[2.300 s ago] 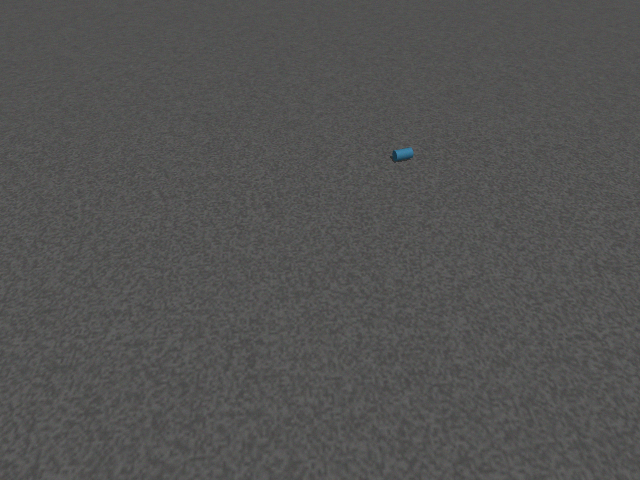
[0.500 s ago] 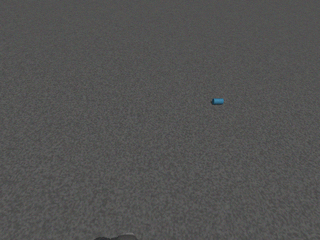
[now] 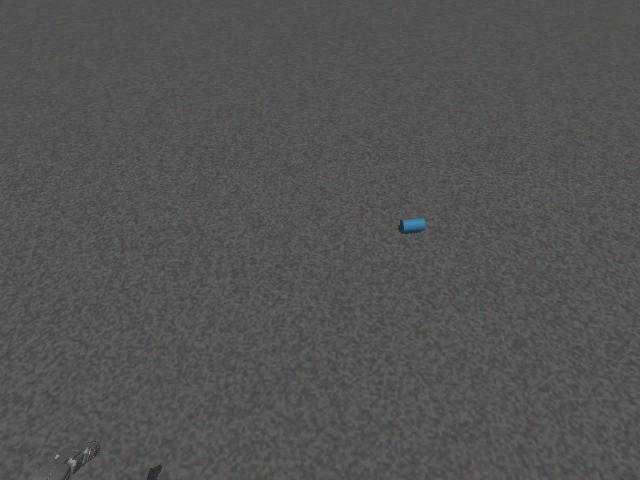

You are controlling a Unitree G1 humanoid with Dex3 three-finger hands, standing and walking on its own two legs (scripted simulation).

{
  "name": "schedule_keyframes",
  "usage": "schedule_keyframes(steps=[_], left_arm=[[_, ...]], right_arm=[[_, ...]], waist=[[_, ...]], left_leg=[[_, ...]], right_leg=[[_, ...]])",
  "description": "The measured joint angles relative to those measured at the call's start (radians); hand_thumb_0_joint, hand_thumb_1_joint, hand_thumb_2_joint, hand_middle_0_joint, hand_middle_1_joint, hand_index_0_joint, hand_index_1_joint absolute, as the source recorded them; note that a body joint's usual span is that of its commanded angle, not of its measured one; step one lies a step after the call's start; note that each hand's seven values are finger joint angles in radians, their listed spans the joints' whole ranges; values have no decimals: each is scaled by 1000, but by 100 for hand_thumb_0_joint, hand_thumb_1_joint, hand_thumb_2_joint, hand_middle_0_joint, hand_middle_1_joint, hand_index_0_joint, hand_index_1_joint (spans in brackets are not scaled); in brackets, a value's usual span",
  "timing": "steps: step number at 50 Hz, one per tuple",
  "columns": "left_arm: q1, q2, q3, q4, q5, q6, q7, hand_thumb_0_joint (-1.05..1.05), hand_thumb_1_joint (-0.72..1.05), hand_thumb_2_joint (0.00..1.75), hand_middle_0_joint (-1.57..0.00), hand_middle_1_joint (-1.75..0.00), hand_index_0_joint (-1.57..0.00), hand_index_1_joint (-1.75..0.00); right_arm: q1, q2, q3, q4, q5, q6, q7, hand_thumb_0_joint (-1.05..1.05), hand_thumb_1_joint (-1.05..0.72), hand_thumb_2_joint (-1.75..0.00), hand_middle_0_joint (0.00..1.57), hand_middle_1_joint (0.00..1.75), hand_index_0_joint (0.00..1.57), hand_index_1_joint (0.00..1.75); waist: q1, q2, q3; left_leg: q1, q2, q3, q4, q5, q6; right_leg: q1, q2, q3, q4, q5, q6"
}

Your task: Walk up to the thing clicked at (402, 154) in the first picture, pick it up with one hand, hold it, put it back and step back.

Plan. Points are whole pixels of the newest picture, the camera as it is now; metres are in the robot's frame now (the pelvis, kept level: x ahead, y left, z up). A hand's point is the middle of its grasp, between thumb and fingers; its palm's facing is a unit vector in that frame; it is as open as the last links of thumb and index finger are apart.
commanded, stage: walk up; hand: left
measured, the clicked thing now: (412, 224) +1.26 -0.37 -0.71
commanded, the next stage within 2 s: none
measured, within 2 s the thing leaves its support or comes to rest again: neither
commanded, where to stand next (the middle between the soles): +0.91 -0.68 m, yaw +7 degrees
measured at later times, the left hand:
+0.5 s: hand (225, 410) +0.27 +0.16 -0.14, palm faces -0.03 -0.97 -0.26, open 7.4 cm
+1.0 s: hand (326, 297) +0.46 +0.01 -0.11, palm faces +0.03 -0.93 -0.36, open 7.4 cm
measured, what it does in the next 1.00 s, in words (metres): walks ahead: left foot, then right foot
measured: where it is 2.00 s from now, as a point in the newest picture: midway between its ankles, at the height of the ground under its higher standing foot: (498, 335)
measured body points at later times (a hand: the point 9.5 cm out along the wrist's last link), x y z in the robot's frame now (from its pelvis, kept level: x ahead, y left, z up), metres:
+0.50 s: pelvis +0.22 -0.10 +0.02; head +0.23 -0.06 +0.46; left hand +0.27 +0.21 -0.12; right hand +0.29 -0.44 -0.05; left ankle +0.27 +0.02 -0.70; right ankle +0.23 -0.24 -0.64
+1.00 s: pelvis +0.41 -0.28 +0.02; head +0.44 -0.27 +0.47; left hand +0.46 +0.05 -0.08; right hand +0.49 -0.60 -0.08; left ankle +0.49 -0.17 -0.68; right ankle +0.41 -0.37 -0.70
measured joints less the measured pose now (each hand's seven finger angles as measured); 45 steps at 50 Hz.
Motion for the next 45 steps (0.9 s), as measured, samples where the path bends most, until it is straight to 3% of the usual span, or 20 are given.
schedule_keyframes(steps=[2,4,11,14,16,17,20,23,30,35,36,37,38,41,45], left_arm=[[11,-29,-15,-8,-8,-4,14,0,90,90,-20,-30,-20,-29],[37,-52,-30,-4,-7,-3,23,0,90,90,-20,-30,-20,-29],[135,-53,-41,-3,4,6,27,0,90,90,-20,-30,-20,-30],[167,-36,-41,-9,4,20,27,0,90,90,-20,-30,-20,-30],[194,-31,-43,-15,1,29,28,0,90,90,-20,-30,-20,-30],[198,-31,-42,-12,1,33,32,0,90,90,-20,-30,-20,-30],[189,-36,-49,6,5,57,37,0,90,90,-20,-30,-20,-29],[168,-27,-49,10,3,63,29,1,90,90,-20,-30,-20,-29],[105,0,-23,-8,6,65,-8,0,90,90,-20,-30,-20,-29],[73,25,-4,6,4,63,-15,0,90,90,-20,-30,-20,-29],[68,28,0,8,4,57,-13,0,90,90,-20,-30,-20,-29],[57,19,4,11,6,49,-9,0,90,90,-20,-30,-20,-29],[50,10,3,8,9,39,-3,0,90,90,-20,-30,-20,-29],[48,-22,-17,-12,-1,21,17,0,90,90,-20,-30,-20,-29],[78,-47,-40,-22,1,17,35,0,90,90,-20,-30,-20,-29]], right_arm=[[-36,-1,4,12,12,8,-6,1,-91,-90,20,30,21,30],[-61,1,11,7,17,-5,0,1,-91,-90,20,30,20,30],[-85,48,31,-45,8,-32,28,1,-91,-90,20,30,20,30],[-75,70,36,-61,9,-38,29,1,-91,-90,20,30,21,30],[-60,68,36,-81,6,-52,23,1,-91,-90,20,30,21,30],[-61,69,31,-90,0,-58,15,1,-91,-90,20,30,21,30],[-64,75,32,-115,11,-57,-2,0,-90,-90,20,30,21,30],[-53,81,37,-117,16,-55,-9,0,-90,-90,20,30,21,30],[-10,42,29,-89,-2,-61,5,1,-90,-90,21,30,21,30],[12,2,12,-58,-5,-44,8,1,-90,-90,21,30,21,31],[14,-7,9,-50,-5,-36,5,1,-90,-90,21,30,21,31],[9,-21,3,-40,-6,-25,-1,1,-90,-90,21,30,21,31],[1,-27,-1,-27,-1,-12,-8,1,-90,-90,20,30,21,31],[-39,-21,3,3,15,14,-24,1,-91,-90,20,30,21,30],[-67,7,25,-2,18,-16,-12,1,-91,-90,20,30,20,30]], waist=[[18,12,8],[32,24,7],[80,4,12],[92,-23,19],[90,-38,16],[82,-55,22],[52,-95,31],[35,-131,27],[8,-125,19],[-13,-93,-7],[-13,-79,-12],[-13,-40,-4],[-10,-18,-1],[14,-1,8],[44,7,11]], left_leg=[[-107,-53,2,180,41,22],[-181,-73,47,198,96,31],[-274,-94,155,-145,187,7],[-232,-112,175,-295,285,10],[-168,-131,181,-383,349,33],[-167,-140,184,-352,348,45],[-148,-141,190,-283,266,40],[-84,-132,193,-324,248,19],[12,-67,164,-379,199,-29],[55,-1,137,-351,121,-72],[53,21,127,-321,92,-67],[38,57,100,-262,65,-36],[-1,60,61,-160,37,-15],[-136,-27,29,122,19,15],[-229,-77,104,79,58,21]], right_leg=[[42,10,-13,-31,-18,-12],[99,27,-25,-95,-16,-34],[261,100,-68,-242,-47,-78],[313,121,-86,-223,-112,-81],[317,126,-90,-136,-189,-83],[291,115,-78,-41,-216,-86],[154,128,30,282,-211,-66],[31,85,77,386,-140,-49],[-89,-45,112,132,-51,-18],[-20,-55,75,-68,18,-27],[0,-39,60,-85,44,-13],[9,-11,33,-58,36,4],[7,4,15,-24,7,10],[38,14,-4,-28,-32,-8],[118,43,-29,-119,-32,-48]])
